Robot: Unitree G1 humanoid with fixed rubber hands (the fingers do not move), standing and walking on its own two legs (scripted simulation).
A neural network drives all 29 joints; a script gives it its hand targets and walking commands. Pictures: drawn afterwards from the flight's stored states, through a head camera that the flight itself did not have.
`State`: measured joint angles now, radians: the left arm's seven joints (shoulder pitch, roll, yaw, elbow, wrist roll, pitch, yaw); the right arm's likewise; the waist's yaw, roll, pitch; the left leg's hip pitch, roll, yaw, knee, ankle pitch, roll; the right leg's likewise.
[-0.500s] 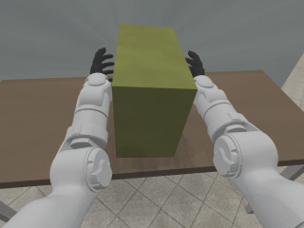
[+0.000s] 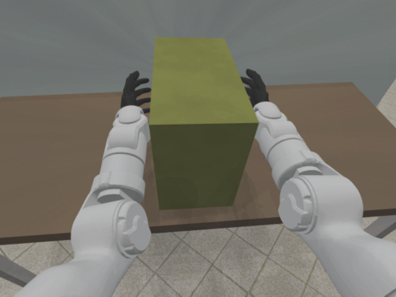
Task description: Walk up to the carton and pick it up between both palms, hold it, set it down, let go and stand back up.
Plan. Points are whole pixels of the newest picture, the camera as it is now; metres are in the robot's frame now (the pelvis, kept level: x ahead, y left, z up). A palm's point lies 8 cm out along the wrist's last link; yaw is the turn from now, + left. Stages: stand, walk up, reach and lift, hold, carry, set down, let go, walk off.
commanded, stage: set down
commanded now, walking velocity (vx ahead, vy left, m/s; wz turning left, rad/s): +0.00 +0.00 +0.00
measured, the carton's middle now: (193, 120) +0.47 +0.01 +0.12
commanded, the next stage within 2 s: none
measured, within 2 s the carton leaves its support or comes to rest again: rests again in 1.14 s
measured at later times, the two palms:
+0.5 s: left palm (136, 121) +0.45 +0.13 +0.14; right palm (254, 115) +0.46 -0.13 +0.13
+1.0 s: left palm (141, 125) +0.45 +0.12 +0.12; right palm (255, 118) +0.47 -0.14 +0.12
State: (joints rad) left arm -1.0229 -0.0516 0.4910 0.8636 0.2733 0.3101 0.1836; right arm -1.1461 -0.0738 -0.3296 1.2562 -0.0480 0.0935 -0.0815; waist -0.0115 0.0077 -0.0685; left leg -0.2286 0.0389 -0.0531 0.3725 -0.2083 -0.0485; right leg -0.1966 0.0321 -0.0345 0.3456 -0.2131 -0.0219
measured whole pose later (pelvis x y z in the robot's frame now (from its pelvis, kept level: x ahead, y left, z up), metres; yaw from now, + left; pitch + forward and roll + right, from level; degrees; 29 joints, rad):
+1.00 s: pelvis +0.02 -0.01 +0.00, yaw -1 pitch +12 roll +0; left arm -0.95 -0.10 0.55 0.89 0.30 0.15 0.18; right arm -1.06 -0.06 -0.44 1.23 -0.24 -0.02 0.01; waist 0.02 0.01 -0.14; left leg -0.37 0.04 -0.01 0.37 -0.18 -0.05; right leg -0.34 0.03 -0.02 0.35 -0.21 -0.02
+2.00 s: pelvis +0.01 +0.01 +0.00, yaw -1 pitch +12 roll +0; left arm -0.92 -0.14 0.59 0.89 0.34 0.08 0.17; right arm -1.01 -0.02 -0.58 1.15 -0.35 -0.08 0.08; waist 0.02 0.01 -0.12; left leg -0.37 0.04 0.01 0.37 -0.20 -0.03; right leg -0.35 0.02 -0.02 0.35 -0.20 -0.02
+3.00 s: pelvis -0.01 +0.00 +0.00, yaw -1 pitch +15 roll -1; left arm -0.94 -0.04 0.40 0.98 0.20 0.12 0.25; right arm -1.03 -0.12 -0.12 1.23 0.09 -0.03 -0.06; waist 0.03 0.02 -0.17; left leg -0.47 0.06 0.02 0.39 -0.17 -0.04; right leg -0.43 0.04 -0.02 0.35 -0.17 -0.02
